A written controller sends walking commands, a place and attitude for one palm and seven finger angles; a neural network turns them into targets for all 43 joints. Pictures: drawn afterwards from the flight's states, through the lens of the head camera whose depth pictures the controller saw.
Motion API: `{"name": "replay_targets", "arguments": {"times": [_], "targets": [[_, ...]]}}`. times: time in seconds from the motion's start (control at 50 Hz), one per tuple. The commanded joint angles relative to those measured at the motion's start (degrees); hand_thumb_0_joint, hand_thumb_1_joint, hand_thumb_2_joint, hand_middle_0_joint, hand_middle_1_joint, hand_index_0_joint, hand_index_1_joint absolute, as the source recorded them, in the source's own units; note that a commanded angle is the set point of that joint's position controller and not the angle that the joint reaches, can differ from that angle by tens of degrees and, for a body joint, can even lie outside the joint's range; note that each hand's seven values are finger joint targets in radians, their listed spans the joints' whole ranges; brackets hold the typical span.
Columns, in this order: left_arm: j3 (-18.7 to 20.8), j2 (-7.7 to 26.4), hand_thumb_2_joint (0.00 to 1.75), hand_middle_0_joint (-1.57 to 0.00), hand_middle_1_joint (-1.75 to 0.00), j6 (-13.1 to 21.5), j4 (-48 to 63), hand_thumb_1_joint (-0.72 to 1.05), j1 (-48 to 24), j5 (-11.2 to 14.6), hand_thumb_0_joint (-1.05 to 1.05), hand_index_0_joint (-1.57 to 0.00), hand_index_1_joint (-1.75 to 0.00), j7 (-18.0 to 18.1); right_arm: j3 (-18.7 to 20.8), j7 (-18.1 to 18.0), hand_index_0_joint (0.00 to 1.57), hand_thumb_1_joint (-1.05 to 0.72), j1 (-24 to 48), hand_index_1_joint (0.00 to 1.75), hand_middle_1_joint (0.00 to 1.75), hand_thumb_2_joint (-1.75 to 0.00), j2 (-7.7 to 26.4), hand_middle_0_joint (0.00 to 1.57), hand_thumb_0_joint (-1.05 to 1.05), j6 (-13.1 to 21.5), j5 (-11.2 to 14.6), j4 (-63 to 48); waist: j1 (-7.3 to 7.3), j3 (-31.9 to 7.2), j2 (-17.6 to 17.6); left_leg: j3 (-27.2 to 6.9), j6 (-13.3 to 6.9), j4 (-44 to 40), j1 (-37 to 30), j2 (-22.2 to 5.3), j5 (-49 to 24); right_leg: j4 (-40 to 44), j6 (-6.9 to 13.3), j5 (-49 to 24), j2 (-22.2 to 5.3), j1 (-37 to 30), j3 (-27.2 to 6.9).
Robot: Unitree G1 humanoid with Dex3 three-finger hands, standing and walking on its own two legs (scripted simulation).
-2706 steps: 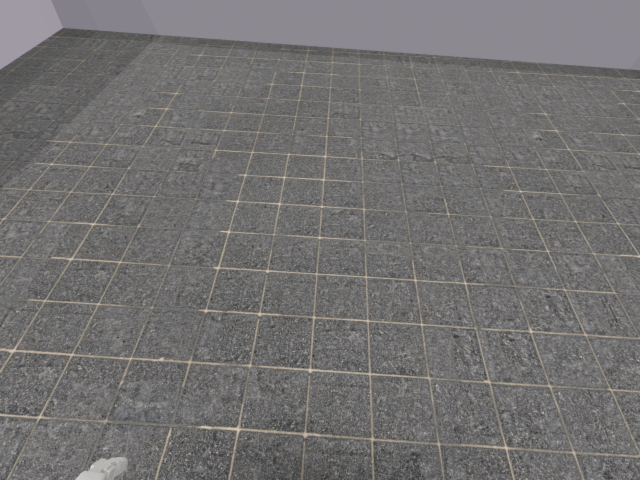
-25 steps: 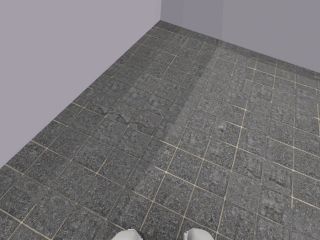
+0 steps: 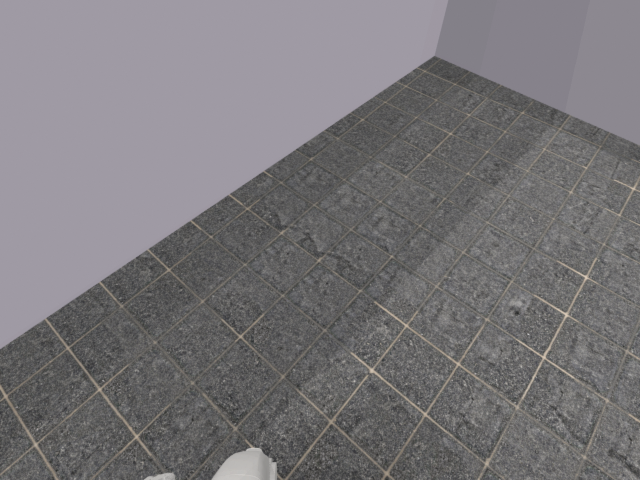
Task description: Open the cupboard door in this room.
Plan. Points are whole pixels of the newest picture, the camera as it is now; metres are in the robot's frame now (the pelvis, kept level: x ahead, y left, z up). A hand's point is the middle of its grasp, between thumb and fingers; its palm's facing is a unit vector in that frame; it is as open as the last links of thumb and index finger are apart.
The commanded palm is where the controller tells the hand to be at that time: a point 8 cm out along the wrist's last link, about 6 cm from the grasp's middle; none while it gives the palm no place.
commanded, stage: turn to face it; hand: left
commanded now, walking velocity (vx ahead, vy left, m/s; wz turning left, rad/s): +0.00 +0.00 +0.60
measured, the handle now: out of the picture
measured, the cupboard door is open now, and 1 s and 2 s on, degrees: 50 50 50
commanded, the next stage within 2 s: none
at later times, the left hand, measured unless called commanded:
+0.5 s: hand out of the picture +0.07 +0.22 -0.16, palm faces +0.29 -0.91 -0.30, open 7.4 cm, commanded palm none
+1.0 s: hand out of the picture -0.03 +0.19 -0.19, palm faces +0.58 -0.77 -0.25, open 7.4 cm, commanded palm none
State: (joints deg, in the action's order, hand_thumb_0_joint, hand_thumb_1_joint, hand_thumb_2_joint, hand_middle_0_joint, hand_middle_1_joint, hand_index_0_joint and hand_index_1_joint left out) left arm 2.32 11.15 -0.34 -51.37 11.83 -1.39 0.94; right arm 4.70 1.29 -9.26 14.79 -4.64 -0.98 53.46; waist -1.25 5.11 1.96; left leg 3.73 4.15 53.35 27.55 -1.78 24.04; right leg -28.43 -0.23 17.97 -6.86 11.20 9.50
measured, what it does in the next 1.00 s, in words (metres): steps on the spot, turning left: left foot, then right foot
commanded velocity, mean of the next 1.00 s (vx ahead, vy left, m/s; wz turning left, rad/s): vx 0.00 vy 0.00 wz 0.60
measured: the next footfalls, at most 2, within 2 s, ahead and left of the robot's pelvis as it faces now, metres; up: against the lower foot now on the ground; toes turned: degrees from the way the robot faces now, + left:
left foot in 0.12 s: +0.05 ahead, +0.13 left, +0.00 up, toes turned +11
right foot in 0.50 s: +0.10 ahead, -0.14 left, +0.00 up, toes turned +14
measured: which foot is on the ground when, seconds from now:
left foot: up 0.00-0.10, down 0.12-0.50, up 0.52-0.84, down 0.86-1.00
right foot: down 0.00-0.12, up 0.14-0.48, down 0.50-0.86, up 0.88-1.00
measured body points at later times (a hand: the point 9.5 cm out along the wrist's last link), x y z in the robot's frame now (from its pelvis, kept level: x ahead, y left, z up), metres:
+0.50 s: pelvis +0.02 -0.03 -0.02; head +0.07 -0.03 +0.43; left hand +0.06 +0.26 -0.14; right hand +0.18 -0.24 -0.16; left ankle +0.02 +0.12 -0.74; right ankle +0.06 -0.15 -0.75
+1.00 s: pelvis +0.03 -0.03 -0.01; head +0.06 +0.02 +0.43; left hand -0.07 +0.23 -0.17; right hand +0.28 -0.18 -0.14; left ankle -0.01 +0.07 -0.74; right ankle +0.08 -0.16 -0.68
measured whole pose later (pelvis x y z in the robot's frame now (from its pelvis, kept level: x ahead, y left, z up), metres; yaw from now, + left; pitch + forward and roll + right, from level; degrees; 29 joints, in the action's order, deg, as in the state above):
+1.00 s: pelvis +0.03 -0.03 -0.01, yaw +35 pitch +1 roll +0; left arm 4.4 15.2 -4.1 -52.2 10.9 -1.1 0.5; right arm 2.7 0.1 -7.1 12.6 -1.9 -1.5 50.6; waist 0.2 5.6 3.4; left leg 1.5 -1.2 33.7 19.4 0.5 15.4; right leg -62.8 -4.2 28.0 -5.5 26.4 3.0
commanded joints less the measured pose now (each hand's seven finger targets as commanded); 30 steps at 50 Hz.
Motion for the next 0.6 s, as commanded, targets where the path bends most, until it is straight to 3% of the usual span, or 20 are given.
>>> {"name": "replay_targets", "arguments": {"times": [0.0, 0.04, 0.06, 0.08, 0.1, 0.12, 0.14, 0.18, 0.22, 0.28, 0.34, 0.38, 0.42, 0.44, 0.46, 0.48, 0.5, 0.52, 0.54, 0.58], "targets": [[3.6, 13.1, 0.9, -0.2, -0.3, 1.0, 2.2, 0.9, 4.8, -0.3, 0.0, -0.2, -0.3, 0.7, -0.7, 0.5, 0.2, -0.9, 5.7, 0.3, 0.3, -0.9, 1.6, 0.2, 0.0, 2.5, 0.5, -6.5, 3.86, -7.5, 10.8, 3.5, -1.0, -11.6, -0.8, 0.8, 0.7, 0.5, 5.9, -44.0, -13.4, -11.5, -5.4], [3.8, 13.7, 0.9, -0.2, -0.3, 0.9, 2.2, 0.9, 3.9, 0.0, 0.0, -0.2, -0.3, 0.4, -0.6, 0.2, 0.2, -0.9, 3.3, 0.3, 0.3, -0.9, 2.8, 0.2, 0.0, 2.7, 0.4, -6.1, 2.21, -8.6, 9.2, 4.4, -1.7, -18.5, -7.5, 2.0, -4.8, -3.3, 4.0, -42.2, -12.8, -8.7, -3.1], [3.7, 13.4, 0.9, -0.2, -0.3, 0.8, 2.2, 0.9, 3.2, 0.3, 0.0, -0.2, -0.3, 0.2, -0.2, 0.2, 0.2, -0.9, 0.9, 0.3, 0.3, -0.9, 4.1, 0.2, 0.0, 2.9, 0.2, -5.6, 0.58, -9.4, 7.5, 4.0, -2.3, -23.9, -13.8, 2.1, -10.3, -7.9, 2.2, -39.5, -11.8, -5.0, -1.8], [3.5, 12.2, 0.9, -0.2, -0.3, 0.6, 3.2, 0.9, 2.2, 0.7, 0.0, -0.2, -0.3, 0.1, 0.9, -0.1, 0.2, -0.9, -4.1, 0.3, 0.3, -0.9, 7.7, 0.2, 0.0, 3.4, -0.1, -4.5, -2.4, -12.7, -0.2, -1.7, -4.6, -27.8, -24.8, -3.2, -23.4, -16.9, -0.6, -28.4, -10.0, 3.3, 0.6], [2.4, 7.7, 0.9, -0.2, -0.3, 0.3, 5.6, 0.9, 0.7, 1.1, 0.0, -0.2, -0.3, -0.4, 2.7, -0.6, 0.2, -0.9, -8.7, 0.3, 0.3, -0.9, 14.6, 0.2, 0.0, 3.8, -0.5, -3.7, -4.9, -14.8, -18.5, -25.2, -13.7, -29.7, -33.6, -20.6, -46.8, -31.1, -5.2, 14.1, -0.8, 20.6, 1.2], [2.1, 8.2, 0.9, -0.2, -0.3, -0.6, 7.2, 0.9, -3.0, 0.6, 0.0, -0.2, -0.3, 0.1, 2.8, -1.1, 0.2, -0.9, -11.7, 0.3, 0.3, -0.9, 16.4, 0.2, 0.0, 3.3, 0.0, -2.5, -5.71, -15.5, -16.2, -27.6, -19.2, -28.8, -32.4, -24.3, -55.4, -38.0, -4.6, 21.7, 0.4, 23.9, -6.7], [2.3, 8.9, 0.9, -0.2, -0.3, -0.8, 8.1, 0.9, -3.1, 0.5, 0.0, -0.2, -0.3, 0.3, 2.5, -1.2, 0.2, -0.9, -9.5, 0.3, 0.3, -0.9, 15.9, 0.2, 0.0, 3.2, -0.3, -3.1, -4.3, -13.2, -11.4, -23.1, -19.3, -29.8, -27.7, -23.7, -42.0, -40.4, -4.1, 18.8, -0.6, 23.6, -8.7], [2.7, 8.7, 0.9, -0.2, -0.3, -1.3, 5.3, 0.9, -3.5, 0.3, 0.0, -0.2, -0.3, 0.1, 1.6, -2.1, 0.2, -0.9, -2.5, 0.3, 0.3, -0.9, 11.8, 0.2, 0.0, 3.6, -0.3, -5.1, -1.85, -9.6, -15.3, -20.5, -15.2, -32.0, -20.3, -16.1, -32.0, -39.9, -4.4, 11.2, -0.3, 23.1, -10.2], [2.9, 8.4, 0.9, -0.2, -0.3, -1.6, 4.2, 0.9, -1.4, 0.2, 0.0, -0.2, -0.3, -0.6, 0.9, -2.3, 0.2, -0.9, 0.2, 0.3, 0.3, -0.9, 10.4, 0.2, 0.0, 3.8, -0.3, -5.7, 0.06, -7.8, -12.0, -17.2, -12.9, -33.3, -17.5, -12.6, -28.1, -37.5, -4.5, 6.5, 0.7, 21.1, -9.9], [2.7, 7.7, 0.9, -0.2, -0.3, -1.6, 4.0, 0.9, -1.0, 0.4, 0.0, -0.2, -0.3, -0.7, 1.1, -2.1, 0.2, -0.9, 0.2, 0.3, 0.3, -0.9, 10.6, 0.2, 0.0, 3.9, -0.4, -5.8, 0.45, -8.7, -9.8, -16.8, -12.8, -33.3, -17.6, -11.4, -25.4, -30.4, -4.5, 6.4, 2.1, 18.2, -9.1], [2.5, 7.3, 0.9, -0.2, -0.3, -1.5, 5.0, 0.9, -2.6, 0.5, 0.0, -0.2, -0.3, -0.6, 1.6, -1.8, 0.2, -0.9, 0.1, 0.3, 0.3, -0.9, 10.9, 0.2, 0.0, 3.4, -0.7, -5.8, -0.03, -7.5, -10.6, -19.0, -12.9, -33.5, -14.6, -10.8, -21.0, -21.6, -4.2, 7.1, 3.6, 14.0, -8.2], [2.5, 7.2, 0.9, -0.2, -0.3, -1.3, 5.1, 0.9, -1.3, 0.6, 0.0, -0.2, -0.3, -0.5, 1.8, -1.6, 0.2, -0.9, 1.3, 0.3, 0.3, -0.9, 11.0, 0.2, 0.0, 3.1, -0.7, -6.2, 0.54, -7.4, -12.0, -20.1, -12.5, -32.5, -12.1, -9.9, -19.9, -15.3, -3.8, 6.3, 5.2, 9.5, -7.3], [2.8, 7.7, 0.9, -0.2, -0.3, -0.8, 4.4, 0.9, 2.6, 0.7, 0.0, -0.2, -0.3, -0.4, 2.1, -1.5, 0.2, -0.9, 3.5, 0.3, 0.3, -0.9, 10.8, 0.2, 0.0, 2.8, -0.4, -7.1, 2.71, -7.5, -11.5, -20.0, -10.8, -29.4, -6.4, -8.0, -17.4, -5.4, -3.4, 0.0, 6.2, 0.8, -6.6], [3.4, 9.2, 0.9, -0.2, -0.3, -0.2, 3.9, 0.9, 5.0, 0.5, 0.0, -0.2, -0.3, -0.2, 1.9, -1.5, 0.2, -0.9, 4.3, 0.3, 0.3, -0.9, 9.3, 0.2, 0.0, 2.8, 0.1, -7.5, 4.16, -8.1, -7.1, -18.6, -8.5, -25.4, -2.1, -5.0, -13.5, 3.5, -2.9, -3.6, 4.2, -5.6, -8.4], [4.4, 14.5, 0.9, -0.2, -0.3, 0.5, 4.0, 0.9, 7.2, -0.4, 0.0, -0.2, -0.3, 0.4, 1.5, -1.1, 0.2, -0.9, 3.9, 0.3, 0.3, -0.9, 5.6, 0.2, 0.0, 2.8, 0.7, -8.4, 5.4, -8.9, 7.4, -11.4, -4.2, -13.2, 7.1, 2.1, -1.7, 13.3, 0.9, 0.9, -8.7, -11.9, -22.8], [4.6, 17.8, 0.9, -0.2, -0.3, 0.5, 4.7, 0.9, 6.0, -0.6, 0.0, -0.2, -0.3, 0.7, 1.4, -0.8, 0.2, -0.9, 5.1, 0.3, 0.3, -0.9, 4.6, 0.2, 0.0, 2.9, 0.5, -9.6, 5.87, -7.8, 17.9, -5.1, -1.8, 3.5, 9.2, 5.7, 11.4, 16.3, 7.6, -4.3, -21.5, -6.6, -34.2], [3.9, 16.0, 0.9, -0.2, -0.3, 0.5, 5.3, 0.9, 3.5, -0.1, 0.0, -0.2, -0.3, 0.9, 1.5, -0.5, 0.2, -0.9, 4.0, 0.3, 0.3, -0.9, 6.2, 0.2, 0.0, 2.7, 0.0, -9.0, 4.0, -6.9, 12.3, -8.1, -2.5, 12.7, 7.7, 2.3, 9.7, 14.5, 9.5, -5.8, -20.8, -1.7, -29.6], [3.2, 12.2, 0.9, -0.2, -0.3, 0.8, 6.2, 0.9, -0.4, 0.0, 0.0, -0.2, -0.3, 1.1, 1.8, -0.3, 0.2, -0.9, 2.3, 0.3, 0.3, -0.9, 6.2, 0.2, 0.0, 2.1, -0.1, -7.2, 1.55, -5.4, 11.5, -8.5, -2.2, 17.1, 7.5, 0.9, 4.7, 14.1, 8.4, -5.2, -16.6, 0.8, -24.5], [2.8, 10.9, 0.9, -0.2, -0.3, 0.6, 6.6, 0.9, -2.7, 0.2, 0.0, -0.2, -0.3, 1.0, 1.8, -0.1, 0.2, -0.9, 1.5, 0.3, 0.3, -0.9, 5.3, 0.2, 0.0, 1.6, -0.2, -6.0, 0.23, -4.9, 11.2, -6.7, -1.2, 19.4, 7.4, 0.3, 2.1, 12.2, 7.3, -10.3, -13.5, 0.7, -19.9], [2.3, 9.4, 0.9, -0.2, -0.3, 0.7, 6.8, 0.9, -3.1, 0.2, 0.0, -0.2, -0.3, 1.1, 1.0, 0.4, 0.2, -0.9, 1.8, 0.3, 0.3, -0.9, 3.8, 0.2, 0.0, 1.5, 0.0, -5.7, 0.03, -4.9, 10.9, -3.9, -0.1, 14.9, 6.6, -0.5, 0.7, 8.8, 6.4, -24.9, -11.0, -2.5, -10.8]]}}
